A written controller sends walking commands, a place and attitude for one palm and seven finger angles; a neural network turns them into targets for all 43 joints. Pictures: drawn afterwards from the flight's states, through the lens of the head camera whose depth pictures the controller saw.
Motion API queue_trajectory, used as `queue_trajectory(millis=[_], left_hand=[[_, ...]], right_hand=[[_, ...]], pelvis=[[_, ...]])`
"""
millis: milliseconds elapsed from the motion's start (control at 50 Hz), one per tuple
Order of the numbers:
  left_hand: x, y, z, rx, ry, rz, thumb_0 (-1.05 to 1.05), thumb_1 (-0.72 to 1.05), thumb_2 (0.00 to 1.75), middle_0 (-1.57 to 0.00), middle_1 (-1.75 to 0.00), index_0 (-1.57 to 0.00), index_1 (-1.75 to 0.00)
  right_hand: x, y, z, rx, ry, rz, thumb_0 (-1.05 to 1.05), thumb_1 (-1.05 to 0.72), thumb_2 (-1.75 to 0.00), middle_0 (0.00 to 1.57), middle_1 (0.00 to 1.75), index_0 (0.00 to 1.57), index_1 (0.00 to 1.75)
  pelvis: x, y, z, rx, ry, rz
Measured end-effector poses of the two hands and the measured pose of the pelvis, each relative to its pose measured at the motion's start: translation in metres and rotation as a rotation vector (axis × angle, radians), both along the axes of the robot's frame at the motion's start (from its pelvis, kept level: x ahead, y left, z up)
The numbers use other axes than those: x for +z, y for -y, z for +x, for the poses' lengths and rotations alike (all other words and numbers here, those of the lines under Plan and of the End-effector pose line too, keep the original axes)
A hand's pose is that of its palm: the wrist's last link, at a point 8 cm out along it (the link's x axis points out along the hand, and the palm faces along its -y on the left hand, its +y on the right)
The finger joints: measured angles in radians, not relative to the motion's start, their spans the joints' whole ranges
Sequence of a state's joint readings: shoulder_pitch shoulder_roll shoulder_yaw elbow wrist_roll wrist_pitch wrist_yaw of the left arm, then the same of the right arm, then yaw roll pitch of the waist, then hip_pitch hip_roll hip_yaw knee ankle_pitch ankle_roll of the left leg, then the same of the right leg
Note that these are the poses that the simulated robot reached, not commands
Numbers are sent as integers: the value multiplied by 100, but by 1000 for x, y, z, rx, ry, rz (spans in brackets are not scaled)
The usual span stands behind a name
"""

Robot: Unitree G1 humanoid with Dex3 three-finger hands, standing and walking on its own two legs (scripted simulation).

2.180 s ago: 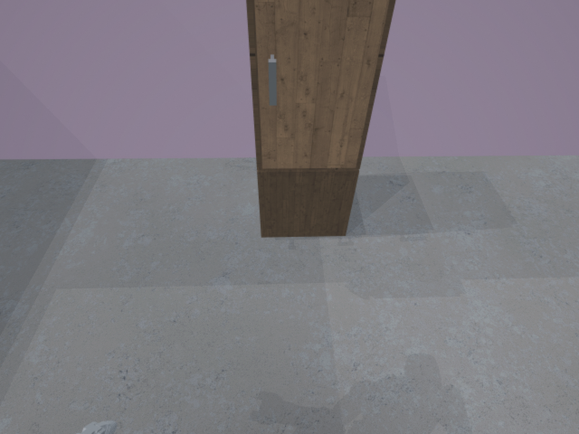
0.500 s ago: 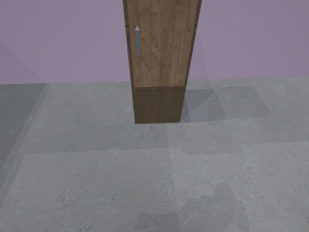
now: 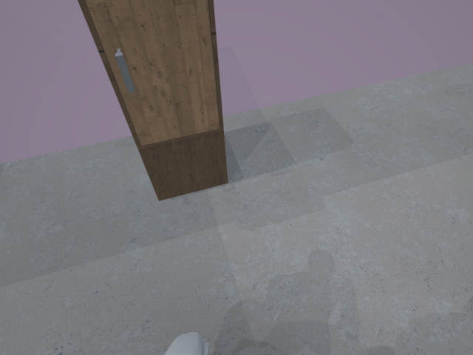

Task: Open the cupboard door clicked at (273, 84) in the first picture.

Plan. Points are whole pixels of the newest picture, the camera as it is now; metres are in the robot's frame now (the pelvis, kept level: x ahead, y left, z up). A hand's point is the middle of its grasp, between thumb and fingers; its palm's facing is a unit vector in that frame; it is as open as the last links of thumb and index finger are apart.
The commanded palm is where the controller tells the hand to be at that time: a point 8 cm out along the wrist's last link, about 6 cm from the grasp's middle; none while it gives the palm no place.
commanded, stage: walk to a spot facing it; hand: left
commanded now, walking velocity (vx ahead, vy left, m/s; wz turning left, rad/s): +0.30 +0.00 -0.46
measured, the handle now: (125, 70) +0.91 +0.45 -0.01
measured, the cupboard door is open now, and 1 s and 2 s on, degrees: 0 0 0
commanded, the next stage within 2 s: none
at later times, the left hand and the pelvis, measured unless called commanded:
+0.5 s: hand (116, 310) +0.23 +0.30 -0.19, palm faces -0.19 -0.96 -0.19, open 7.4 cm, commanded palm none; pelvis +0.16 +0.10 -0.01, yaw -18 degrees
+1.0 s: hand (201, 232) +0.43 +0.14 -0.18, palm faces -0.63 -0.75 -0.18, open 7.4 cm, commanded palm none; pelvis +0.22 +0.08 -0.03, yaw -37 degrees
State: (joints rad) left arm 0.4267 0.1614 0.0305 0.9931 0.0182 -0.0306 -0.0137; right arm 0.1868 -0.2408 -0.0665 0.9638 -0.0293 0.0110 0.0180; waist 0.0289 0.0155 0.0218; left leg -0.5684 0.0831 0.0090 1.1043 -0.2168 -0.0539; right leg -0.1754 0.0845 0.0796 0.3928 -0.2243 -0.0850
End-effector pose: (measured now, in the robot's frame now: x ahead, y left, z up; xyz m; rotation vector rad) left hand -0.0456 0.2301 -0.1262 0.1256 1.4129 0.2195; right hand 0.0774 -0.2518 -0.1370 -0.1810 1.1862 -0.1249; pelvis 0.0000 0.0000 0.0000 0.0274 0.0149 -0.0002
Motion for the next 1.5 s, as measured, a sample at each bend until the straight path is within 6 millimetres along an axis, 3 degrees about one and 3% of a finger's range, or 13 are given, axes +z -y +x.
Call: queue_trajectory(millis=[120,220,320,380,480,580,740,920,1040,1220,1300,1400,1500], left_hand=[[-1,-10,24,-15,-28,-12,0,90,90,-20,-30,-20,-30],[-9,-31,58,-32,-41,-22,0,90,90,-20,-30,-20,-30],[-31,-66,108,-75,-64,-39,0,90,90,-20,-30,-20,-30],[-46,-91,153,-132,-66,-44,0,90,90,-20,-30,-20,-30],[-41,-116,257,-271,42,-38,1,91,90,-19,-30,-20,-30],[-27,-117,352,-383,171,-33,0,91,90,-19,-30,-20,-30],[-20,-77,440,-545,229,-68,0,91,90,-19,-30,-19,-30],[-26,8,485,-751,219,-125,0,91,90,-19,-30,-20,-30],[-27,56,501,-839,300,-127,0,90,90,-19,-30,-20,-30],[-14,34,494,-872,219,-56,0,90,90,-20,-30,-20,-30],[-17,17,502,-889,189,-51,0,90,90,-20,-30,-20,-30],[-35,-3,523,-901,165,-68,0,90,90,-20,-30,-20,-30],[-35,-8,540,-957,137,-82,1,90,90,-19,-30,-20,-30]], right_hand=[[5,-10,33,-38,24,-17,0,-91,-90,20,30,20,30],[9,-37,81,-51,71,-15,0,-91,-90,20,30,19,30],[13,-74,144,-70,184,-25,0,-91,-90,20,30,20,30],[16,-91,159,-114,240,-45,0,-91,-90,20,30,20,30],[24,-110,131,-235,173,-63,0,-91,-90,21,30,20,30],[22,-118,83,-390,51,-97,-1,-93,-90,21,30,20,30],[11,-146,10,-573,-148,-75,-1,-92,-90,20,30,20,30],[-10,-187,-34,-759,-270,50,0,-91,-90,20,30,20,30],[-32,-184,-41,-833,-285,129,0,-91,-90,20,30,20,30],[-11,-114,27,-854,-13,4,0,-91,-90,20,30,20,30],[2,-97,53,-848,80,-60,0,-91,-90,20,30,20,30],[13,-103,70,-857,120,-142,0,-91,-90,20,30,20,30],[27,-135,56,-901,77,-154,0,-91,-90,20,30,20,30]], pelvis=[[1,-14,33,-45,-13,-21],[-3,-36,70,-90,-16,-38],[-16,-66,113,-157,-9,-50],[-24,-81,133,-224,11,-53],[-12,-97,158,-306,28,-68],[-6,-111,177,-370,27,-71],[-7,-119,201,-465,22,-62],[-17,-101,216,-594,8,-45],[-30,-78,215,-661,3,-40],[-14,-80,223,-773,7,-29],[-14,-91,231,-823,-4,-25],[-22,-110,247,-880,-14,-33],[-12,-119,255,-949,-8,-60]])
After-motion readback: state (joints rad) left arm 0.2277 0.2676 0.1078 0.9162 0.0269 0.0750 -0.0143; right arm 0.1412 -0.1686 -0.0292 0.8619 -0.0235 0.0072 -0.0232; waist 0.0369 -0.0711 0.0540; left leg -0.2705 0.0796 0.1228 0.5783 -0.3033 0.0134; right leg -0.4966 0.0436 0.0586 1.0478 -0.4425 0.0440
